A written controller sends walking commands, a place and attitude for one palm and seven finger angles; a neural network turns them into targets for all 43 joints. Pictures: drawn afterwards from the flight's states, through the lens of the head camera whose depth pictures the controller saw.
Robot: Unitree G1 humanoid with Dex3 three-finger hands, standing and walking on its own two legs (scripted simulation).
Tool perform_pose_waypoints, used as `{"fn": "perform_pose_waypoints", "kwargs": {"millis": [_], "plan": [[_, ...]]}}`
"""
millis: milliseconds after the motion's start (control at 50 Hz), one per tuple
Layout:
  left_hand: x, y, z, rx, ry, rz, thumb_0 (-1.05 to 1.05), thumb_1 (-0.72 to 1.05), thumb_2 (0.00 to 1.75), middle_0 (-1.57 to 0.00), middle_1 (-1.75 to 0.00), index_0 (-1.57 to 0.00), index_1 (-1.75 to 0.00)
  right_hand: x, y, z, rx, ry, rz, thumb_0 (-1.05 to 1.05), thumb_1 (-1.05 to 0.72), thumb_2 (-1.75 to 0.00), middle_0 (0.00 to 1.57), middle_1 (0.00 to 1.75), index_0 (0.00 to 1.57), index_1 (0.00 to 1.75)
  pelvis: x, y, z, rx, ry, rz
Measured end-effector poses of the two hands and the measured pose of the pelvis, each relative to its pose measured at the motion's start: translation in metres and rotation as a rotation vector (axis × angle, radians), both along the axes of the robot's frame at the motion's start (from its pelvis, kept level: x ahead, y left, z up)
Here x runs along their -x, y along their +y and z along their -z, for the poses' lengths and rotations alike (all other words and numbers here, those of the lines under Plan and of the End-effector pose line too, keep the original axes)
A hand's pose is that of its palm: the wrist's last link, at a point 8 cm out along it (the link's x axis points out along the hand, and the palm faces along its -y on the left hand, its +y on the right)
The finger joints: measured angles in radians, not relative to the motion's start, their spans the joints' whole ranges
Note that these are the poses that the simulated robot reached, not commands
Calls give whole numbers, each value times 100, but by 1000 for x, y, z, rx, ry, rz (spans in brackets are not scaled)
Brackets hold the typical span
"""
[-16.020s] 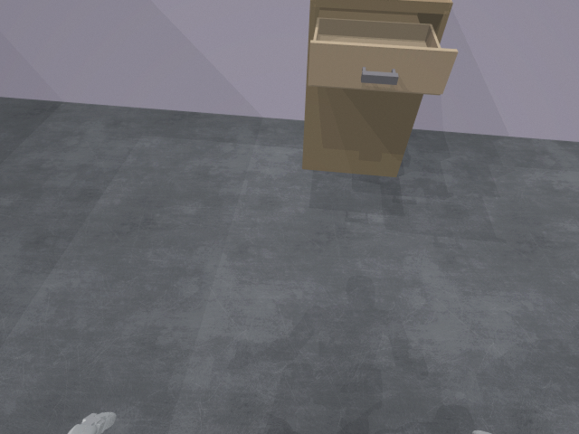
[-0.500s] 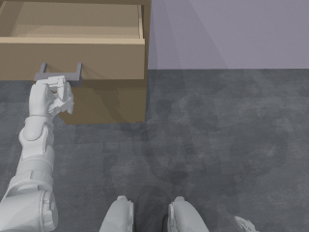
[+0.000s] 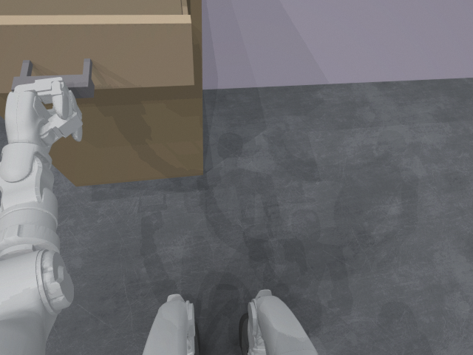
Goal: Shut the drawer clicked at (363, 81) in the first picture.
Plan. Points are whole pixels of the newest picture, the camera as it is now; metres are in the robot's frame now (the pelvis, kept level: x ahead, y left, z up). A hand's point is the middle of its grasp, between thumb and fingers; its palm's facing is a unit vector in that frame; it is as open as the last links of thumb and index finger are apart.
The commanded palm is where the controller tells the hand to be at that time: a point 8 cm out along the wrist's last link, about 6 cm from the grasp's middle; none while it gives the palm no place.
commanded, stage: push the drawer shut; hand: left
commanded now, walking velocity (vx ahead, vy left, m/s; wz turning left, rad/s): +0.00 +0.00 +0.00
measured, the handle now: (56, 76) +0.56 +0.27 +0.05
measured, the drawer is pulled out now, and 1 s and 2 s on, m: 0.09 0.00 0.00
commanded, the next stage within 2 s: pull the fist back off the drawer in 1.10 s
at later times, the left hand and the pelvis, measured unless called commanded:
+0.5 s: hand (76, 90) +0.53 +0.24 +0.05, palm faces +0.09 -1.00 -0.03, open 3.3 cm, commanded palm +0.53 +0.27 +0.05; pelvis -0.01 +0.00 -0.01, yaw +0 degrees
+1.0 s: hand (74, 66) +0.58 +0.25 +0.05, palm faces +0.09 -1.00 -0.04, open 3.3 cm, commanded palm +0.60 +0.26 +0.05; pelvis -0.01 +0.00 -0.02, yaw -1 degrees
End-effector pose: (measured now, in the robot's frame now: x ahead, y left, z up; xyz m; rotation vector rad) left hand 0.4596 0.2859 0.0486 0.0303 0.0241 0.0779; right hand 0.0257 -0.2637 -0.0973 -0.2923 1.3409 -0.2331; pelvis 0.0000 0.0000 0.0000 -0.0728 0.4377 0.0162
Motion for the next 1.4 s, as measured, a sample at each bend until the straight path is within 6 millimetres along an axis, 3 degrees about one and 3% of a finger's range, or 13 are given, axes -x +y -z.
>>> {"fn": "perform_pose_waypoints", "kwargs": {"millis": [420,880,1140,1400], "plan": [[-35,2,-4,-1,5,-13,6,80,89,-140,-160,-140,-160,17,2,2,20,55,1,1,-90,-90,20,30,20,30,4,2,7,19,35,-8],[-93,7,-6,0,14,-14,7,81,89,-140,-160,-140,-160,77,16,-3,30,223,77,0,-90,-90,20,30,20,30,8,5,20,48,112,1],[-97,21,-6,-17,23,-6,6,64,90,-140,-160,-140,-160,87,20,0,50,236,59,0,-90,-90,20,30,20,30,16,5,30,68,134,-17],[-98,22,-4,-15,21,1,4,63,90,-140,-160,-140,-160,94,22,2,78,203,41,0,-90,-90,20,30,20,30,30,8,37,80,144,-16]]}}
